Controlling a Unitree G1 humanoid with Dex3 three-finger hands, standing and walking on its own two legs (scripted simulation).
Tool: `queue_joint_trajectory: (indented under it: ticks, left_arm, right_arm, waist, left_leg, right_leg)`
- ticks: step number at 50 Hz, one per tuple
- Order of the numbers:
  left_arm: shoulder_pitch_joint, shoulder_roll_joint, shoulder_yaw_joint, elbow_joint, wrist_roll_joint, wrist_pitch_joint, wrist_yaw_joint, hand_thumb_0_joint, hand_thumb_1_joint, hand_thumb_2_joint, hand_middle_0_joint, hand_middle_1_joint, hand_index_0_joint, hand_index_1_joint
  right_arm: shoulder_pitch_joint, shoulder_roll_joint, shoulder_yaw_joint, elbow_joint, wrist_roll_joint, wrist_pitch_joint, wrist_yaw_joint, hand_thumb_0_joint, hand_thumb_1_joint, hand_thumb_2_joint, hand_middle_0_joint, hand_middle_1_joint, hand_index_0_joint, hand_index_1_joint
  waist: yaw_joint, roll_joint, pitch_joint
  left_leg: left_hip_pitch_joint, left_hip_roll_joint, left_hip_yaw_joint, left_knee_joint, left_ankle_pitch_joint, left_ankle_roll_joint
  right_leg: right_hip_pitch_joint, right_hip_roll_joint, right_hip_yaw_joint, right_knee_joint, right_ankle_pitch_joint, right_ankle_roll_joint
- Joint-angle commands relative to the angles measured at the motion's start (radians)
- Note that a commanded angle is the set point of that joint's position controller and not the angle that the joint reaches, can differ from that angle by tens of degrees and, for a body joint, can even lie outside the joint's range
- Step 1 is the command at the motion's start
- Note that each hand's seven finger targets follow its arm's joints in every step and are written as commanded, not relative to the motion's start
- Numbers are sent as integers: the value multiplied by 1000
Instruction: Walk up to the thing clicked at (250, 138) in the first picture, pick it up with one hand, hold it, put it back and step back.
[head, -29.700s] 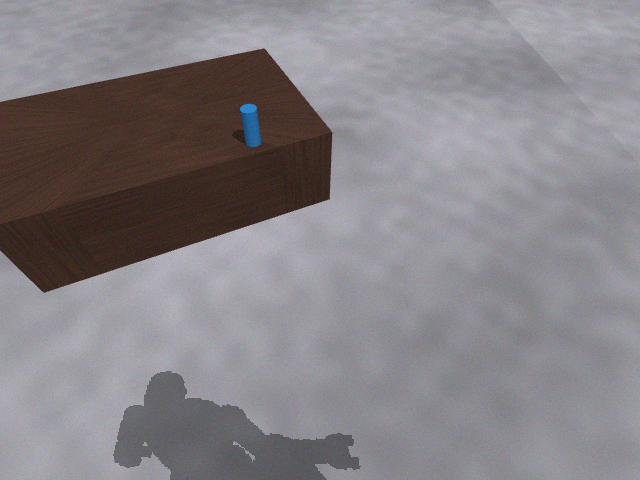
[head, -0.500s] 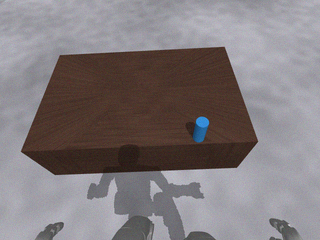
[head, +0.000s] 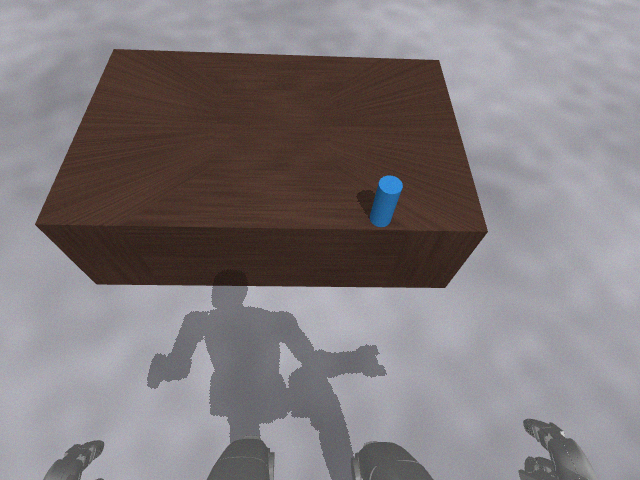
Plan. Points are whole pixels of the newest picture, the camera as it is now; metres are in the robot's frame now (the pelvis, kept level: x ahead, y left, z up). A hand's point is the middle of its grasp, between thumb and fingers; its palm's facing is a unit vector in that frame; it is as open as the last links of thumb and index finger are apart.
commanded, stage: step back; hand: right
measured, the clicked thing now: (385, 202) +0.73 -0.16 -0.33
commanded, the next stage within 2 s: stand in 1.92 s
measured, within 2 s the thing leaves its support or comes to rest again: neither
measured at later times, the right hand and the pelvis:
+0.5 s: hand out of the picture -0.06 -0.28 -0.15, palm faces -0.14 +0.91 -0.40, open 7.4 cm; pelvis -0.17 -0.02 -0.01, yaw +5 degrees
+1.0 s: hand out of the picture -0.22 -0.33 -0.16, palm faces -0.10 +0.92 -0.37, open 7.4 cm; pelvis -0.31 -0.06 +0.00, yaw +3 degrees
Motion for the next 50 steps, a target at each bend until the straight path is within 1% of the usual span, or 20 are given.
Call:
queue_joint_trajectory:
  ticks: [1,2,3,4,5,8,16,19,20,21,22,26,32,36,37,38,39,41,43,50]
  left_arm:
    - [90,134,40,-34,5,-42,7,0,900,900,-200,-300,-200,-300]
    - [133,147,44,-11,13,-50,10,0,900,900,-200,-300,-200,-300]
    - [117,208,61,-18,28,-58,11,0,900,900,-200,-300,-200,-300]
    - [83,324,90,-42,22,-55,8,0,900,900,-200,-300,-200,-300]
    - [38,380,94,-68,26,-56,11,0,900,900,-200,-300,-200,-300]
    - [-106,244,53,-93,23,-57,27,0,900,900,-200,-300,-200,-300]
    - [-1,234,52,-110,19,-45,49,0,900,900,-200,-300,-200,-300]
    - [-63,229,37,-128,5,-26,38,0,900,900,-200,-300,-200,-300]
    - [-37,194,23,-129,4,-23,34,0,900,900,-200,-300,-200,-300]
    - [-61,163,12,-148,-7,-26,39,0,900,900,-200,-300,-200,-300]
    - [-121,208,41,-134,7,-22,53,0,900,900,-200,-300,-200,-300]
    - [15,195,42,-50,-13,-15,43,0,900,900,-200,-300,-200,-300]
    - [6,160,21,-55,2,-41,26,0,900,900,-200,-300,-200,-300]
    - [151,162,27,50,14,-65,23,0,900,900,-200,-300,-200,-300]
    - [139,216,44,55,31,-71,24,0,900,900,-200,-300,-200,-300]
    - [127,313,72,36,35,-73,22,0,900,900,-200,-300,-200,-300]
    - [46,389,81,0,40,-70,26,0,900,900,-200,-300,-200,-300]
    - [-67,288,51,-24,24,-81,33,0,900,900,-200,-300,-200,-300]
    - [-79,242,48,-18,29,-88,34,0,900,900,-200,-300,-200,-300]
    - [23,276,60,15,33,-93,19,0,900,900,-200,-300,-200,-300]
  right_arm:
    - [-4,-303,-81,-75,11,2,-14,0,-900,-900,200,300,200,300]
    - [-16,-288,-74,-79,20,8,-11,0,-900,-900,200,300,200,300]
    - [-10,-235,-58,-87,27,10,-9,0,-900,-900,200,300,200,300]
    - [-34,-178,-44,-117,38,6,-16,0,-900,-900,200,300,200,300]
    - [-66,-213,-64,-107,32,12,-33,0,-900,-900,200,300,200,300]
    - [18,-222,-57,-44,45,9,-27,0,-900,-900,200,300,200,300]
    - [28,-199,-51,-47,15,-5,-17,0,-900,-900,200,300,200,300]
    - [130,-202,-63,3,10,-10,-11,0,-900,-900,200,300,200,300]
    - [120,-252,-81,0,-1,-12,-12,0,-900,-900,200,300,200,300]
    - [53,-378,-96,-26,0,-6,-1,0,-900,-900,200,300,200,300]
    - [42,-412,-106,-41,-2,-7,3,0,-900,-900,200,300,200,300]
    - [-83,-272,-63,-51,-5,-12,-15,0,-900,-900,200,300,200,300]
    - [7,-257,-68,-45,-3,6,-6,0,-900,-900,200,300,200,300]
    - [-45,-282,-67,-41,12,31,4,0,-900,-900,200,300,200,300]
    - [-33,-229,-53,-45,14,29,8,0,-900,-900,200,300,200,300]
    - [-50,-165,-36,-72,16,22,6,0,-900,-900,200,300,200,300]
    - [-113,-203,-56,-75,11,27,-12,0,-900,-900,200,300,200,300]
    - [-63,-236,-65,-29,22,23,-8,0,-900,-900,200,300,200,300]
    - [8,-216,-57,3,25,12,-6,0,-900,-900,200,300,200,300]
    - [-31,-203,-56,29,-4,-23,22,0,-900,-900,200,300,200,300]
  waist:
    - [-3,233,-298]
    - [18,207,-314]
    - [4,83,-290]
    - [21,-209,-239]
    - [59,-262,-192]
    - [-41,-104,-156]
    - [34,-168,-238]
    - [-26,-113,-266]
    - [-18,2,-276]
    - [-23,264,-251]
    - [-76,252,-223]
    - [34,149,-172]
    - [-36,214,-257]
    - [25,201,-319]
    - [11,73,-267]
    - [32,-176,-202]
    - [78,-221,-142]
    - [-13,-48,-89]
    - [-29,-93,-141]
    - [54,-176,-133]
  left_leg:
    - [197,163,-166,-36,351,194]
    - [136,136,-144,9,298,154]
    - [-37,61,-128,96,143,91]
    - [-215,-131,-63,262,-227,21]
    - [-157,-132,-142,498,-416,2]
    - [-153,-171,-182,604,-259,10]
    - [-101,-92,-59,178,-292,-6]
    - [122,-87,5,-192,17,25]
    - [217,48,-194,-225,136,78]
    - [170,285,-474,-276,256,223]
    - [4,373,-586,-311,269,330]
    - [19,204,-243,-223,330,232]
    - [296,200,-218,-148,373,246]
    - [142,152,-157,-66,161,164]
    - [-53,77,-121,22,-8,98]
    - [-283,-100,-64,165,-259,24]
    - [-185,-103,-171,368,-371,-9]
    - [-167,-132,-221,524,-244,-10]
    - [-150,-140,-161,513,-186,-11]
    - [-59,-58,-32,41,-296,-19]
  right_leg:
    - [122,-14,-104,-467,197,-32]
    - [198,-18,-104,-554,296,-45]
    - [260,-113,78,-543,306,-75]
    - [209,-324,345,-586,425,-202]
    - [-11,-468,495,-624,459,-339]
    - [16,-280,158,-505,610,-228]
    - [290,-320,156,-394,800,-240]
    - [160,-258,87,-288,648,-161]
    - [9,-183,48,-198,467,-102]
    - [-145,13,-101,-30,27,-43]
    - [-80,27,31,198,-179,-32]
    - [-111,47,76,382,-2,-36]
    - [-61,-30,-37,-133,-17,7]
    - [210,-12,-122,-574,205,-49]
    - [270,-89,48,-575,168,-79]
    - [250,-305,356,-651,56,-157]
    - [-43,-495,508,-717,46,-319]
    - [-51,-367,269,-615,272,-260]
    - [38,-268,117,-550,347,-196]
    - [152,-317,190,-589,-36,-224]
